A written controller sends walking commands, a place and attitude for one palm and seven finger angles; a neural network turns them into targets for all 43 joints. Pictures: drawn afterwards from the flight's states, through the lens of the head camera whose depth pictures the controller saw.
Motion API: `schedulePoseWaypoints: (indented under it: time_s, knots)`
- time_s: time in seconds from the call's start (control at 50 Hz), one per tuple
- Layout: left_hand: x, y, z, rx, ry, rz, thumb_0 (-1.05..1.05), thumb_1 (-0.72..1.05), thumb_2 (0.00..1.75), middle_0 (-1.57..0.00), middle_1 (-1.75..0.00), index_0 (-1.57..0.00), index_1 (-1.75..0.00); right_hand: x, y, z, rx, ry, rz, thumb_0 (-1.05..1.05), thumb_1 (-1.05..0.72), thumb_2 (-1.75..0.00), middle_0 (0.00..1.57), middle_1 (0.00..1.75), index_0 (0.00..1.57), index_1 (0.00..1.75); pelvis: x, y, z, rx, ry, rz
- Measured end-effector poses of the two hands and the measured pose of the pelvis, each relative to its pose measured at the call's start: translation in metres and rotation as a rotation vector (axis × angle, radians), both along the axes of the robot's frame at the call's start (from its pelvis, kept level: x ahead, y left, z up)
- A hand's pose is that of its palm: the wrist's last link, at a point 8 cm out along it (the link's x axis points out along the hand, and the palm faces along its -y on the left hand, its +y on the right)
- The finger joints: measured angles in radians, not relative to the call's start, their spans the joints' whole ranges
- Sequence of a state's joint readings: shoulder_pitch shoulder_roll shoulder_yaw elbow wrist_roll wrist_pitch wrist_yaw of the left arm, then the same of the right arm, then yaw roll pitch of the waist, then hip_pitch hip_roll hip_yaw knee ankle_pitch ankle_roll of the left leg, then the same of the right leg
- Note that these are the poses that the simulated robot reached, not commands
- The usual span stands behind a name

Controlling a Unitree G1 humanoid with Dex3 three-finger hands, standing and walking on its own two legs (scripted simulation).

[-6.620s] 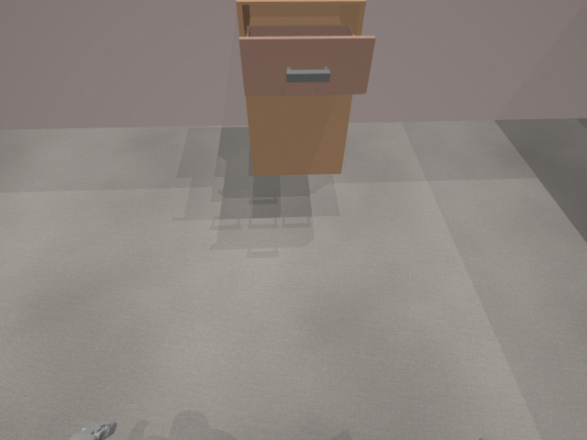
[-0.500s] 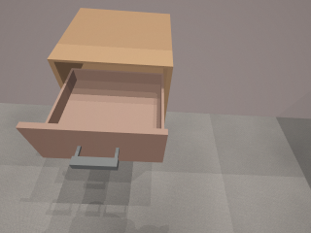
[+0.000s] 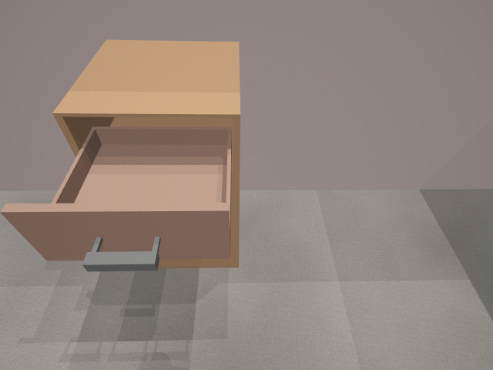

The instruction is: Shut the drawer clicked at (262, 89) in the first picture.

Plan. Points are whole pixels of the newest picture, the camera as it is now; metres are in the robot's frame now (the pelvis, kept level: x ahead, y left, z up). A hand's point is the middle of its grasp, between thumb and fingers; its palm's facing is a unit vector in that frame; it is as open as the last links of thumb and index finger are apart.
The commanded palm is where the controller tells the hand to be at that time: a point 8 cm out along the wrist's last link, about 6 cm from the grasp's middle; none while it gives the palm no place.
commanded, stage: come to a stop and stand still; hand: left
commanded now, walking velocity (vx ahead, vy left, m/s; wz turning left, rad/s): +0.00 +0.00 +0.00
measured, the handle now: (125, 251) +0.34 +0.26 -0.05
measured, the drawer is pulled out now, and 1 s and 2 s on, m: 0.30 0.30 0.30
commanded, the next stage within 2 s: look again from close up in 0.68 s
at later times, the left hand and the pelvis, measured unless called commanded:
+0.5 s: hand out of the picture +0.01 +0.17 -0.18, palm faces +0.07 -0.98 -0.17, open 7.4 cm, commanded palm none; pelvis +0.04 +0.01 +0.00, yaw +0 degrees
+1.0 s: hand out of the picture +0.06 +0.21 -0.18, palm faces +0.02 -0.97 -0.24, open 7.4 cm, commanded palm none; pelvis +0.05 +0.02 -0.01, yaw +0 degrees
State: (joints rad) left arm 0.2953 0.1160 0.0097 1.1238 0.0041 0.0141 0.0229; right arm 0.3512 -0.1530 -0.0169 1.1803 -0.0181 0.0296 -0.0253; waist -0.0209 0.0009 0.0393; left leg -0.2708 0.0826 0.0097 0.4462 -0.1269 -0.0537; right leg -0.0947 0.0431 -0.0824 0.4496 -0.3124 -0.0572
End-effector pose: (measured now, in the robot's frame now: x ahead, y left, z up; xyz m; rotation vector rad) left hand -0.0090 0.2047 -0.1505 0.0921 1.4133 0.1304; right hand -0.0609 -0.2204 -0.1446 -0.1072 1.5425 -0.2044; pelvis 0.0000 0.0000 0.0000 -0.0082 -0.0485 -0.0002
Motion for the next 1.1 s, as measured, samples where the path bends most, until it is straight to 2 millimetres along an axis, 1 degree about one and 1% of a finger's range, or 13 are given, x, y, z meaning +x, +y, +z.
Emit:
schedulePoseWaypoints:
  time_s: [0.04,0.08,0.14,0.22,0.32,0.36,0.56,0.68,0.8,0.92,1.1]
  knots:
    - [0.001,-0.002,-0.001,-0.007,0.013,0.001,0.0,0.91,0.9,-0.2,-0.3,-0.2,-0.3,-0.009,0.006,0.002,0.009,0.032,-0.009,0.0,-0.91,-0.9,0.19,0.3,0.2,0.3,0.003,0.0,0.0,0.0,0.005,0.001]
    - [0.001,-0.003,-0.001,-0.01,0.024,0.005,0.0,0.91,0.9,-0.2,-0.3,-0.2,-0.3,-0.013,0.013,0.003,0.019,0.055,-0.016,0.0,-0.91,-0.9,0.19,0.3,0.2,0.3,0.006,0.0,0.001,0.001,0.011,0.001]
    - [0.003,-0.002,0.0,-0.01,0.038,0.011,0.0,0.91,0.9,-0.2,-0.3,-0.2,-0.3,-0.011,0.023,0.004,0.036,0.068,-0.021,0.0,-0.91,-0.9,0.19,0.3,0.2,0.3,0.011,0.001,0.001,0.002,0.017,0.002]
    - [0.006,0.001,0.001,-0.003,0.048,0.019,0.0,0.91,0.9,-0.2,-0.3,-0.2,-0.3,0.005,0.034,0.002,0.055,0.044,-0.019,0.0,-0.91,-0.9,0.19,0.3,0.2,0.3,0.019,0.004,0.002,0.005,0.023,0.0]
    - [0.01,0.006,0.002,0.01,0.047,0.028,0.0,0.91,0.9,-0.2,-0.3,-0.2,-0.3,0.043,0.04,-0.003,0.063,-0.034,0.001,0.0,-0.91,-0.9,0.2,0.3,0.2,0.3,0.027,0.008,0.002,0.009,0.024,-0.002]
    - [0.012,0.009,0.003,0.015,0.044,0.032,0.0,0.91,0.9,-0.2,-0.3,-0.2,-0.3,0.058,0.039,-0.004,0.059,-0.065,0.019,0.0,-0.91,-0.9,0.2,0.3,0.2,0.3,0.03,0.009,0.001,0.011,0.022,-0.001]
    - [0.018,0.015,0.004,0.024,0.045,0.043,0.0,0.91,0.9,-0.2,-0.3,-0.2,-0.3,0.097,0.016,0.0,-0.002,-0.125,0.063,0.02,-0.93,-0.9,0.2,0.3,0.2,0.3,0.041,0.013,0.002,0.02,0.022,0.004]
    - [0.019,0.017,0.005,0.026,0.054,0.042,0.0,0.91,0.9,-0.2,-0.3,-0.2,-0.3,0.113,0.01,0.002,-0.014,-0.147,0.081,0.01,-0.92,-0.9,0.2,0.3,0.2,0.3,0.046,0.012,0.002,0.022,0.024,0.005]
    - [0.023,0.018,0.006,0.033,0.051,0.027,0.0,0.91,0.9,-0.2,-0.3,-0.2,-0.3,0.121,0.008,0.001,-0.01,-0.155,0.097,0.01,-0.92,-0.9,0.2,0.3,0.2,0.3,0.048,0.011,0.002,0.023,0.023,0.006]
    - [0.041,0.035,0.007,0.079,0.001,-0.015,0.0,0.91,0.9,-0.2,-0.3,-0.2,-0.3,0.137,0.004,-0.006,-0.01,-0.219,0.103,0.01,-0.92,-0.9,0.2,0.3,0.2,0.3,0.047,0.015,-0.006,0.004,0.054,0.004]
    - [0.081,0.06,0.003,0.109,-0.113,-0.041,0.0,0.91,0.9,-0.2,-0.3,-0.2,-0.3,0.157,0.014,-0.003,-0.027,-0.285,0.105,0.0,-0.91,-0.9,0.2,0.3,0.2,0.3,0.048,0.026,-0.011,0.007,0.032,-0.007]
